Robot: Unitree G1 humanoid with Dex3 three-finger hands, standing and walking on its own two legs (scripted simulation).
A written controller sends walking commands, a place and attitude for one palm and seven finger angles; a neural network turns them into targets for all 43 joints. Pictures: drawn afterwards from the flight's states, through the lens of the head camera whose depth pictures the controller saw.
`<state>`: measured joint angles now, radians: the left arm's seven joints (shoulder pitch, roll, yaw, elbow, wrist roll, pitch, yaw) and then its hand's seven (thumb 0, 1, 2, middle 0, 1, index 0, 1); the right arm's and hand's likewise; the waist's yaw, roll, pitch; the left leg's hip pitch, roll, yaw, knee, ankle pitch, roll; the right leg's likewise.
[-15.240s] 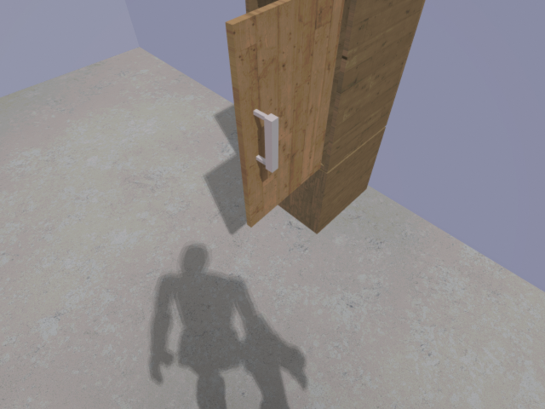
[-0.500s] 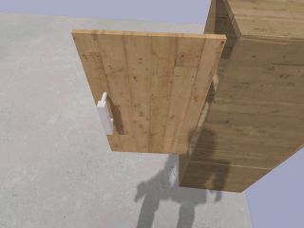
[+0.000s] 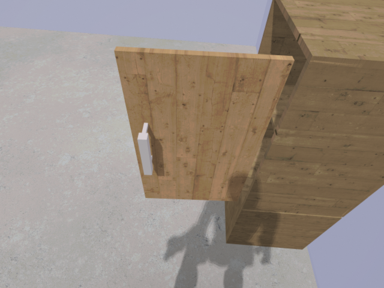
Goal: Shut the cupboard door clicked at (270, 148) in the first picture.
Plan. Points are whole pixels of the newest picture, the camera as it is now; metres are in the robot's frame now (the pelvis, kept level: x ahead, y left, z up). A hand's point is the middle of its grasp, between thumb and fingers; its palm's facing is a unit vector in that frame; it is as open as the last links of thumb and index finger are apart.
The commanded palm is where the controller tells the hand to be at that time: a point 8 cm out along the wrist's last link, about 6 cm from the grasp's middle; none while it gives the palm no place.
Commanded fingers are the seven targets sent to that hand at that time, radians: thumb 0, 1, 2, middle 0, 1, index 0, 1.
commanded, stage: come to a stop and stand still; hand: left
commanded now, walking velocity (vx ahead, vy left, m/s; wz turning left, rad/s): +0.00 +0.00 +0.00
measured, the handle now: (147, 149) +0.46 +0.15 -0.02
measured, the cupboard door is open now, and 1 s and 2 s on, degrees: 93 93 93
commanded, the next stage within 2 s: look again from close up in 0.40 s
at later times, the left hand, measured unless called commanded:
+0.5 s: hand out of the picture +0.00 +0.19 -0.18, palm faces -0.01 -0.98 -0.18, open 7.4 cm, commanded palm none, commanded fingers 0.00 0.90 0.90 -0.20 -0.30 -0.20 -0.30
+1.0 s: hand out of the picture +0.03 +0.19 -0.18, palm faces -0.01 -0.98 -0.17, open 7.4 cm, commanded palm none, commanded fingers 0.00 0.90 0.90 -0.20 -0.30 -0.20 -0.30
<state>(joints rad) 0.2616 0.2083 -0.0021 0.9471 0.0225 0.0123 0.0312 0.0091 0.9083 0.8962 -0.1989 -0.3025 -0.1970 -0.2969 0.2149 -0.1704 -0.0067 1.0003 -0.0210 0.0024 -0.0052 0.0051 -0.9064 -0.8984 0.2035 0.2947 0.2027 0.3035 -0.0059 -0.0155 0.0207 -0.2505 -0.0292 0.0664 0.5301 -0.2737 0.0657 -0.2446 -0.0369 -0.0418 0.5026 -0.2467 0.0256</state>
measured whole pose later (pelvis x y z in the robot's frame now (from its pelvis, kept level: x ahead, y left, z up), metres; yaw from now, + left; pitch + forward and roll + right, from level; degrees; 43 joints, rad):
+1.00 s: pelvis +0.02 +0.02 +0.01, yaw -1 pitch -2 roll +0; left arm 0.27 0.16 -0.01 1.09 0.02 0.01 0.05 0.01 0.91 0.90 -0.20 -0.30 -0.20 -0.30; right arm 0.24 -0.14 -0.01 1.16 0.00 -0.01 -0.02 0.01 -0.92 -0.90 0.20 0.29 0.20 0.30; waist 0.00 -0.03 0.05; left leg -0.14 -0.08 0.09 0.40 -0.24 0.10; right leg -0.16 -0.08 -0.02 0.42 -0.23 0.07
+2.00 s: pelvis +0.01 -0.02 -0.09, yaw +4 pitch +16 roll -1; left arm 0.48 0.23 0.18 -0.05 -0.33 -0.42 -0.32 0.02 0.90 0.90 -0.85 -1.01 -0.85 -1.01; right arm 0.26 -0.22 -0.01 0.54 0.04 -0.20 -0.05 0.01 -0.90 -0.90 0.21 0.30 0.20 0.30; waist 0.01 0.03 -0.16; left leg -0.91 -0.04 0.00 1.18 -0.56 0.04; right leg -0.93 0.03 -0.11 1.14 -0.50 -0.07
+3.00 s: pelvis +0.01 +0.01 -0.07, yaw +4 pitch +14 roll -3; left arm 0.39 0.26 0.14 -0.04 -0.28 -0.36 -0.25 0.02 0.90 0.90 -1.30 -1.50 -1.30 -1.50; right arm 0.26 -0.25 0.01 0.51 0.04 -0.19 -0.03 0.01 -0.90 -0.90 0.20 0.30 0.20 0.30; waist -0.01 0.03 -0.16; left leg -0.81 -0.05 0.01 1.09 -0.53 0.08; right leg -0.82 0.01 -0.10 1.03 -0.46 -0.03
